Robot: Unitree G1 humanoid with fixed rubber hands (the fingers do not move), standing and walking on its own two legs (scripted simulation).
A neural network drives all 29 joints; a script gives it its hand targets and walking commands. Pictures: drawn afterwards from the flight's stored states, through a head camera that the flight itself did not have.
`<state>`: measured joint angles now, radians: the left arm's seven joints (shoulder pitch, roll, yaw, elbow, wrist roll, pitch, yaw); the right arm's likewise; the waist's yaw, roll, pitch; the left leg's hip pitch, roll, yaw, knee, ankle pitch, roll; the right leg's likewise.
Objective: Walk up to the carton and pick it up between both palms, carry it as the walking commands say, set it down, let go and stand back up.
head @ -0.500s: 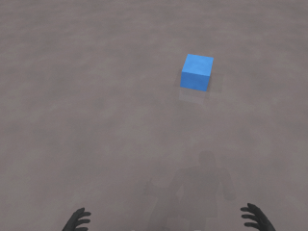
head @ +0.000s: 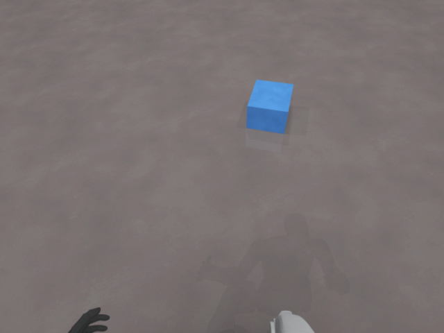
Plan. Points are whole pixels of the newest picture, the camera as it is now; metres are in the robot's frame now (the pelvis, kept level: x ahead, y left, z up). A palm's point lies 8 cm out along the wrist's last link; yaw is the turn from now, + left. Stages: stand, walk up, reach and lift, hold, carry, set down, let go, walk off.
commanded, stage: walk up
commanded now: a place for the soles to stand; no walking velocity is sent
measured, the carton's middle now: (269, 106) +1.53 -0.27 -0.67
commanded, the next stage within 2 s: none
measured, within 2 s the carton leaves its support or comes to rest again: neither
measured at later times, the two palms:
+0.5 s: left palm (108, 284) +0.23 +0.27 -0.10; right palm (427, 299) +0.19 -0.35 -0.08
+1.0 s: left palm (141, 221) +0.38 +0.23 -0.11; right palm (402, 209) +0.39 -0.39 -0.09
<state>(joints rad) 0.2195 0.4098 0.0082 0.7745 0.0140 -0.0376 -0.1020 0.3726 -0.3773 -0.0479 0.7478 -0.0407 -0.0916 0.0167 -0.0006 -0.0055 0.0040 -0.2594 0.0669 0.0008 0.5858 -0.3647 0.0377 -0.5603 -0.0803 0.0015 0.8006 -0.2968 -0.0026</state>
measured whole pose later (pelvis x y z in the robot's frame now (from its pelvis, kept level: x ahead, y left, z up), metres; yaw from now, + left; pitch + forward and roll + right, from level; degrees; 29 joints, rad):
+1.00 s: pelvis +0.31 -0.07 -0.01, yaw -5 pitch +1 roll -1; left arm 0.38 0.40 0.03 0.78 0.01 -0.10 -0.05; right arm 0.25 -0.41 -0.05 0.75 -0.03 -0.10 0.05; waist -0.01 0.02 0.01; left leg -0.44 0.09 0.00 0.70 -0.28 0.02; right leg -0.35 0.01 0.02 0.74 -0.38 -0.03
